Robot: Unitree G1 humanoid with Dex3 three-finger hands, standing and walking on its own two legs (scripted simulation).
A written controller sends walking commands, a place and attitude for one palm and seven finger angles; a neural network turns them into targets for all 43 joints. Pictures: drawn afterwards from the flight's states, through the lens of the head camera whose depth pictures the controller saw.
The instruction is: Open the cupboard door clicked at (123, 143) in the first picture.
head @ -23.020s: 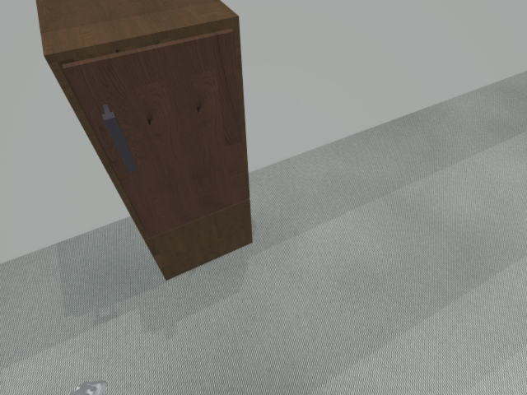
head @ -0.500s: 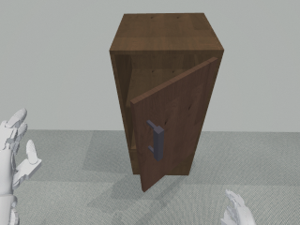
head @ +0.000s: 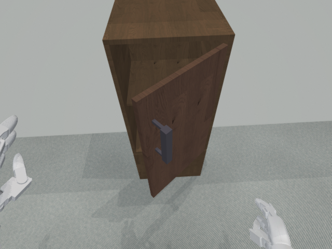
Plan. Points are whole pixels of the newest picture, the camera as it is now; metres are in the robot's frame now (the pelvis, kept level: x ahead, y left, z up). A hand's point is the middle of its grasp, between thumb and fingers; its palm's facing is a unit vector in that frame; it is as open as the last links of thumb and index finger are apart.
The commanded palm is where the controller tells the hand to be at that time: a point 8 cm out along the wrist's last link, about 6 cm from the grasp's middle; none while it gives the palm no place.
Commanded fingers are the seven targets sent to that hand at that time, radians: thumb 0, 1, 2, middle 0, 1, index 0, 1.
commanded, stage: step back with the hand held close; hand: left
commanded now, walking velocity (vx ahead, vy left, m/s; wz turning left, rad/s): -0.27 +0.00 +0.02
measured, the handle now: (161, 142) +0.40 +0.05 -0.01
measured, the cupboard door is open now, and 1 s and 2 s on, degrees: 41 41 41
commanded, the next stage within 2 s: stop stepping back and stand still in 1.16 s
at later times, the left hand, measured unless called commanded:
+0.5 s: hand out of the picture +0.12 +0.27 +0.15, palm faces +0.49 -0.72 -0.49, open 7.4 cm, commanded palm +0.04 +0.31 +0.17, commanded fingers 0.00 0.90 0.90 -0.20 -0.30 -0.20 -0.30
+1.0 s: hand out of the picture +0.03 +0.28 +0.15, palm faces +0.51 -0.71 -0.49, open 7.4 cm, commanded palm -0.04 +0.31 +0.17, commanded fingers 0.00 0.90 0.90 -0.20 -0.30 -0.20 -0.30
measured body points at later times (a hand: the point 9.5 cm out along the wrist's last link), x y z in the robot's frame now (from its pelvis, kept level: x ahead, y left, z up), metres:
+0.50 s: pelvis -0.08 +0.00 -0.02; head -0.06 +0.01 +0.43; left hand +0.08 +0.31 +0.18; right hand +0.09 -0.23 -0.10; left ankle -0.02 +0.12 -0.74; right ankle +0.05 -0.14 -0.74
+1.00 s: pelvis -0.14 -0.01 -0.01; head -0.11 +0.02 +0.44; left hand +0.00 +0.31 +0.18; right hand +0.07 -0.23 -0.09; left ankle -0.11 +0.09 -0.72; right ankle -0.05 -0.14 -0.74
